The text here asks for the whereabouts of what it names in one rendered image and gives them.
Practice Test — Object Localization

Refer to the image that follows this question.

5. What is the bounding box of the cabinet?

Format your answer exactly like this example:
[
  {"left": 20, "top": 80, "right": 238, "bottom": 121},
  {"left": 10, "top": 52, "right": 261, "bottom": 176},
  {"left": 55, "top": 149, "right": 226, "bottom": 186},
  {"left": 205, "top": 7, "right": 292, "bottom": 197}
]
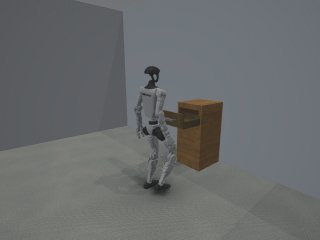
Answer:
[{"left": 176, "top": 99, "right": 223, "bottom": 172}]

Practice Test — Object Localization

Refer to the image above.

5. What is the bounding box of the right robot shin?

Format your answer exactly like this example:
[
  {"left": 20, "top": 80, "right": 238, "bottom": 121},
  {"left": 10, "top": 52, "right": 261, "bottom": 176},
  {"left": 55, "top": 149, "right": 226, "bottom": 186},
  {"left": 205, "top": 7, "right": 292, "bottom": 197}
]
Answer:
[{"left": 158, "top": 154, "right": 177, "bottom": 186}]

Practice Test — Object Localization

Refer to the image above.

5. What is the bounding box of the drawer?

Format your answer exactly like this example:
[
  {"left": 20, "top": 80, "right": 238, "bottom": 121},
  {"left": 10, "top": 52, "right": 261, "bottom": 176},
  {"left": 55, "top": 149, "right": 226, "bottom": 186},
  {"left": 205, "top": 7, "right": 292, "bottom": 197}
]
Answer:
[{"left": 162, "top": 110, "right": 200, "bottom": 130}]

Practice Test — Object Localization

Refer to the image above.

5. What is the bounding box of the left robot hand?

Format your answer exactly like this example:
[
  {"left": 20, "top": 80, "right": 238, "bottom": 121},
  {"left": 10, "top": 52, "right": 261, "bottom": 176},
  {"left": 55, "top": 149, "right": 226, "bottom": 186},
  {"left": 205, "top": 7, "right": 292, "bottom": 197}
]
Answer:
[{"left": 136, "top": 125, "right": 145, "bottom": 139}]

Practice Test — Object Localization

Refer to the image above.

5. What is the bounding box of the left robot upper arm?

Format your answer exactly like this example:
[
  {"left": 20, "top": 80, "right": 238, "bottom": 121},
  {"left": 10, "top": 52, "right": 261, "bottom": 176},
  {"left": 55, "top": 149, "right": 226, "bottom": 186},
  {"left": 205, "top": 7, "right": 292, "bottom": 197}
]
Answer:
[{"left": 134, "top": 86, "right": 145, "bottom": 111}]

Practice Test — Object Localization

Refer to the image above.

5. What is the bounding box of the handle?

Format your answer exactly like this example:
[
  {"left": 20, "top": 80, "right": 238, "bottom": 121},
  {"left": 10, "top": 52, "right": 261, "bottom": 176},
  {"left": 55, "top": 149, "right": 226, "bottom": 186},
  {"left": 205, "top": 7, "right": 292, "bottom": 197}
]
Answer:
[{"left": 165, "top": 117, "right": 176, "bottom": 122}]

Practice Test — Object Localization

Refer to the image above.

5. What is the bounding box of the right robot hand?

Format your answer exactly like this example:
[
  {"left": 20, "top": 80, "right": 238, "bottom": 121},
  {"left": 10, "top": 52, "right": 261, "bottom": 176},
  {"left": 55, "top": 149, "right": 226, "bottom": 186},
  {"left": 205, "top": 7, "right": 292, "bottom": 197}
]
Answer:
[{"left": 165, "top": 136, "right": 176, "bottom": 153}]

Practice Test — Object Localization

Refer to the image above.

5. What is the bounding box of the robot left thigh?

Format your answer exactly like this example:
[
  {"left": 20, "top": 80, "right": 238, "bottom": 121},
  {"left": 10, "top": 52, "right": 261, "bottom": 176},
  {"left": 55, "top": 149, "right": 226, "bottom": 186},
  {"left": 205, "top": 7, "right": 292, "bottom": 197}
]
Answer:
[{"left": 142, "top": 126, "right": 159, "bottom": 160}]

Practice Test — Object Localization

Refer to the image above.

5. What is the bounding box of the left robot forearm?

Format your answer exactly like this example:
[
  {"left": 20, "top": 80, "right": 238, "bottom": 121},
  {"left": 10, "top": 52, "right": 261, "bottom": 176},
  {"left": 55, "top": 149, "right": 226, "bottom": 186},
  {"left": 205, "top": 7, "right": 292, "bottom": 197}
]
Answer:
[{"left": 134, "top": 109, "right": 142, "bottom": 126}]

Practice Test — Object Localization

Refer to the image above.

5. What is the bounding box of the right robot forearm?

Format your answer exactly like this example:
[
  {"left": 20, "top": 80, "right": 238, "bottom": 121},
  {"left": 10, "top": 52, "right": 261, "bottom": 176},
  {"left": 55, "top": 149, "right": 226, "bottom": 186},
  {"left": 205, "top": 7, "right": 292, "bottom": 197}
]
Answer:
[{"left": 158, "top": 111, "right": 170, "bottom": 138}]

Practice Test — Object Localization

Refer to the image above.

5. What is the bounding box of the right robot upper arm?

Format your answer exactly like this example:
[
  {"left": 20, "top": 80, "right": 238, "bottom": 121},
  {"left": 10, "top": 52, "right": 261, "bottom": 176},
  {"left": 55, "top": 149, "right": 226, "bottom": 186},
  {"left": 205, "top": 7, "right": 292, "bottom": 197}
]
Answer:
[{"left": 155, "top": 88, "right": 167, "bottom": 118}]

